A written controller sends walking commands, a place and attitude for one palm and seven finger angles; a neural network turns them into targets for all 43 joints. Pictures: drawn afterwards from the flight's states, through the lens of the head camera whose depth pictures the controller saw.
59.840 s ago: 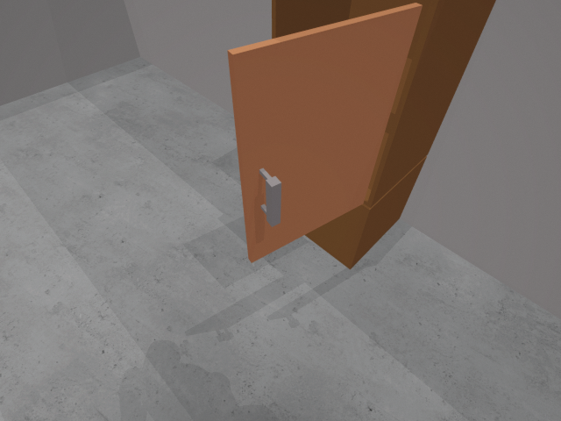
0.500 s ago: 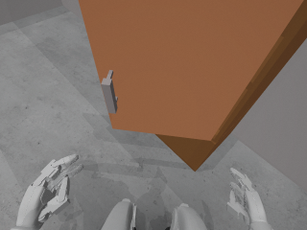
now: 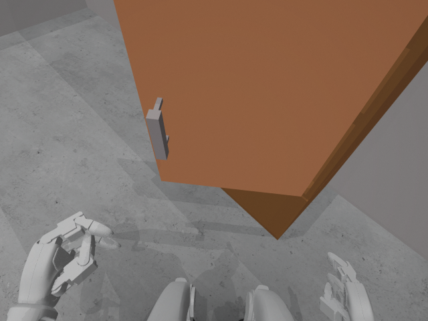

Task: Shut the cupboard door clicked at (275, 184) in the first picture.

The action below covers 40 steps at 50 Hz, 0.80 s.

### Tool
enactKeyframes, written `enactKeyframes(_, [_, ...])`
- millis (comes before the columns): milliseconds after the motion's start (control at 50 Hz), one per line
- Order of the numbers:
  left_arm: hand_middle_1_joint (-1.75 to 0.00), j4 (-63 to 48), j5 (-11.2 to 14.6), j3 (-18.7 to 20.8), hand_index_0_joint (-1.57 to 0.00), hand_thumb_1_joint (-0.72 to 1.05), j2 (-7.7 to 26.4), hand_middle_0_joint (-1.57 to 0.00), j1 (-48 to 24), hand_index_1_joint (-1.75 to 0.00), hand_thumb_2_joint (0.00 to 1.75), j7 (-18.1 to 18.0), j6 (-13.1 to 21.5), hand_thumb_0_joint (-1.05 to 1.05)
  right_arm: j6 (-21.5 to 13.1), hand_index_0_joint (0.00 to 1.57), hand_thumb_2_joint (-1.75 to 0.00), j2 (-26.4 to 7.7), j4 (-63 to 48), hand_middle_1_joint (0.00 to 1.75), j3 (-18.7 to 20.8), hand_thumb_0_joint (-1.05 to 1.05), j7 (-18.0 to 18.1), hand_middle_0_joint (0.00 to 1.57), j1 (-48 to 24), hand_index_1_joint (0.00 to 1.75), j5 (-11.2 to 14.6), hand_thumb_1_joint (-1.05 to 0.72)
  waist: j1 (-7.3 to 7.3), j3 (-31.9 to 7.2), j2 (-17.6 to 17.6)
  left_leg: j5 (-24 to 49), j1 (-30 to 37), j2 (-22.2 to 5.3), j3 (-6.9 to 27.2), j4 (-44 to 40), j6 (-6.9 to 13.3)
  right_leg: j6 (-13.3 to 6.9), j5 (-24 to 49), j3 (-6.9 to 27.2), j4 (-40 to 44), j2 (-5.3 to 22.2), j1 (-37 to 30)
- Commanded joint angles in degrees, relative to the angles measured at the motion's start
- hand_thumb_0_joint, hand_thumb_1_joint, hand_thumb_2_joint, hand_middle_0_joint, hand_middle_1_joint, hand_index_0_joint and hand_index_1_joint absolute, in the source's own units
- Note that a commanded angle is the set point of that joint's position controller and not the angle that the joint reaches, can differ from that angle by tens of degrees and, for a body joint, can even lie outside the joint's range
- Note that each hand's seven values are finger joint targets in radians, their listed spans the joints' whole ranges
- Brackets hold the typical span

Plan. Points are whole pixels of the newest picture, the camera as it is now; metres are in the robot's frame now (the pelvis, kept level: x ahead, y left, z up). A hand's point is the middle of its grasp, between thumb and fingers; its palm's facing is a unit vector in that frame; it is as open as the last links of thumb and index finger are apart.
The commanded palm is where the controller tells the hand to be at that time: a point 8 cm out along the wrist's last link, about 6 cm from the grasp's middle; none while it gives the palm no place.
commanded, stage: raise the hand and make a fist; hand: left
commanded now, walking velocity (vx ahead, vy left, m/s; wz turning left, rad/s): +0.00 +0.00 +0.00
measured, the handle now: (160, 129) +0.48 +0.16 +0.05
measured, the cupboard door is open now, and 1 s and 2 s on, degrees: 40 40 40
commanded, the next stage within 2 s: bring the fist close to the handle in 1.02 s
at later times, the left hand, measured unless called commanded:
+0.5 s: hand (103, 254) +0.22 +0.20 +0.04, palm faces -0.04 -1.00 -0.04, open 3.1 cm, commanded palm +0.20 +0.25 +0.05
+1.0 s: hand (114, 242) +0.24 +0.18 +0.05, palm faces -0.02 -1.00 -0.05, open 3.1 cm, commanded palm +0.21 +0.24 +0.05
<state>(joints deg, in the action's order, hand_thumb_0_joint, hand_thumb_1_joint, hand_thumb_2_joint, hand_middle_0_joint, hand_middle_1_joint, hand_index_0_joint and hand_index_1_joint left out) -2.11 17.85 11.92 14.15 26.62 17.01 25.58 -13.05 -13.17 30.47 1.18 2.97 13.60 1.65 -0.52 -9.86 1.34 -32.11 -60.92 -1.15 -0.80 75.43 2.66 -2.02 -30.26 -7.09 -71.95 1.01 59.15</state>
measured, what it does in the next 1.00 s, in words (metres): stands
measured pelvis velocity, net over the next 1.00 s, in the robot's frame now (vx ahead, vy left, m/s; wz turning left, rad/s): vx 0.01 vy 0.00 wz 0.00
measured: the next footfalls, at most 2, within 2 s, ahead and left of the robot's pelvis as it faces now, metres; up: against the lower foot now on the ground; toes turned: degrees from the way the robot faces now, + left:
none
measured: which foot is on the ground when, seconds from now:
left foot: down 0.00-1.00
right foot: down 0.00-1.00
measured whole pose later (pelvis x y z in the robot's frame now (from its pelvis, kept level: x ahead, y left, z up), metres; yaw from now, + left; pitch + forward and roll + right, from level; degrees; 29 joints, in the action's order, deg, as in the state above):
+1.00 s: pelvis +0.01 +0.00 +0.00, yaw +0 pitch +19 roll -3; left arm 0.2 15.7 8.3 14.1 22.2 14.7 25.4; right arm -9.2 -13.8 28.2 -0.1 2.5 13.5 1.5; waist 0.4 -10.8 2.1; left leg -32.8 -60.8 -0.9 -0.6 74.7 2.4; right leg -2.1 -31.1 -7.0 -71.5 1.0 59.2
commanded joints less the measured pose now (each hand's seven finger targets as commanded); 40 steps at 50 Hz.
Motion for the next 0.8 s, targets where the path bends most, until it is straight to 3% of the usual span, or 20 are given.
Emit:
enactKeyframes(0, [-1.2, -10.22, -0.29, 0.06, -1.02, 0.9, 6.35, -1.02, -1.52, -1.2, 0.9, 1.21, 4.44, 0.0, -3.68, 0.2, -0.9, -8.24, -9.7, 0.3, 2.6, 0.0, 0.63, 0.2, -3.73, 0.3, 0.28, -0.9, 1.0, -10.38, 2.07, 6.05, 8.08, 1.03, 5.56, -13.47, -1.6, 0.17, 0.32, 5.09, 10.67, -1.91, -5.9])
enactKeyframes(40, [-1.24, -9.45, 0.04, 1.74, -1.06, 0.9, 8.13, -1.06, -1.68, -1.24, 0.9, 1.52, 3.58, 0.0, -3.41, 0.2, -0.9, -8.63, -9.94, 0.3, 2.58, 0.0, 0.94, 0.2, -3.64, 0.3, 0.47, -0.9, 0.58, -10.15, 0.97, 6.09, 7.22, 1.11, 5.64, -13.42, -1.46, -0.05, 0.07, 5.42, 11.07, -2.17, -7.03])
enactKeyframes(60, [-1.26, -11.54, 0.46, 2.0, -1.08, 0.9, 7.98, -1.08, -2.23, -1.26, 0.9, 1.54, 3.72, 0.0, -3.37, 0.2, -0.9, -8.64, -10.3, 0.3, 2.6, 0.0, 1.01, 0.2, -3.68, 0.3, 0.53, -0.9, 0.16, -12.63, 2.01, 7.25, 8.52, 1.2, 5.55, -13.58, -1.53, -0.01, 1.2, 5.15, 10.61, -1.99, -7.89])
enactKeyframes(140, [-1.34, -13.86, 1.04, 4.65, -1.15, 0.9, 9.06, -1.15, -0.83, -1.34, 0.9, -0.47, 3.67, 0.0, -2.76, 0.2, -0.9, -8.01, -10.54, 0.3, 2.6, 0.0, 1.02, 0.2, -3.88, 0.3, 0.26, -0.9, -1.5, -14.97, 4.13, 10.96, 11.18, 1.18, 5.79, -14.52, -2.03, -0.3, 4.98, 4.0, 9.32, -2.42, -9.01])
enactKeyframes(220, [-1.42, -13.13, 0.09, 1.11, -1.23, 0.9, 5.86, -1.23, -0.47, -1.42, 0.9, -1.73, 3.64, 0.0, -2.1, 0.2, -0.9, -7.99, -10.61, 0.3, 2.44, 0.0, 0.43, 0.2, -3.72, 0.3, 0.16, -0.9, -0.02, -13.3, 3.39, 10.69, 11.97, 0.87, 6.11, -14.86, -2.43, 0.05, 5.05, 3.06, 9.16, -2.38, -6.92])
enactKeyframes(320, [-1.5, -9.5, -1.44, -1.34, -1.3, 0.9, 5.24, -1.3, -2.42, -1.5, 0.9, -0.84, 1.58, 0.0, -1.2, 0.2, -0.9, -8.77, -11.11, 0.3, 2.27, 0.0, 0.32, 0.2, -3.05, 0.3, 0.27, -0.9, 1.29, -10.58, 1.32, 7.57, 10.24, 0.76, 6.66, -15.38, -2.32, 0.16, 3.52, 3.01, 9.99, -2.27, -5.98])
enactKeyframes(440, [-1.5, -12.39, -0.74, 2.09, -1.3, 0.9, 8.46, -1.3, -5.59, -1.5, 0.9, -1.37, 2.73, 0.0, -0.95, 0.2, -0.9, -8.51, -11.46, 0.3, 1.94, 0.0, 0.68, 0.2, -2.75, 0.3, -0.04, -0.9, -0.13, -13.45, 2.71, 10.49, 11.33, 0.99, 6.42, -14.92, -2.42, -0.31, 5.5, 3.46, 9.43, -2.51, -7.87])
enactKeyframes(520, [-1.5, -11.99, -1.12, 0.24, -1.3, 0.9, 6.57, -1.3, -5.61, -1.5, 0.9, -2.24, 3.7, 0.0, -0.74, 0.2, -0.9, -8.27, -11.46, 0.3, 1.72, 0.0, 0.41, 0.2, -2.91, 0.3, -0.02, -0.9, 0.41, -12.9, 3.42, 8.97, 11.52, 0.98, 6.1, -15.17, -2.39, -0.13, 4.26, 3.34, 9.65, -2.29, -6.94])
enactKeyframes(600, [-1.5, -9.29, -1.56, -1.42, -1.3, 0.9, 5.38, -1.3, -5.4, -1.5, 0.9, -1.88, 1.96, 0.0, -0.15, 0.2, -0.9, -8.6, -11.44, 0.3, 1.81, 0.0, 0.22, 0.2, -2.46, 0.3, 0.19, -0.9, 1.11, -11.88, 2.29, 8.53, 10.71, 0.99, 5.96, -15.21, -2.25, 0.04, 4.42, 3.46, 10.44, -2.23, -7.32])
enactKeyframes(740, [-1.5, -10.88, -1.12, 1.45, -1.3, 0.9, 8.0, -1.3, -4.86, -1.5, 0.9, -2.42, 1.66, 0.0, 0.38, 0.2, -0.9, -8.34, -11.9, 0.3, 2.03, 0.0, 0.56, 0.2, -2.42, 0.3, 0.21, -0.9, 0.11, -14.09, 1.31, 11.66, 10.43, 1.13, 5.06, -14.47, -1.83, -0.05, 6.6, 4.25, 10.91, -2.23, -10.69])
enactKeyframes(780, [-1.5, -11.29, -0.85, 1.01, -1.3, 0.9, 7.0, -1.3, -5.42, -1.5, 0.9, -2.83, 2.62, 0.0, 0.29, 0.2, -0.9, -7.99, -11.78, 0.3, 1.95, 0.0, 0.56, 0.2, -2.56, 0.3, 0.13, -0.9, 0.34, -14.03, 1.29, 12.08, 10.51, 1.12, 4.71, -14.08, -1.84, 0.1, 7.03, 4.36, 10.73, -2.07, -10.51])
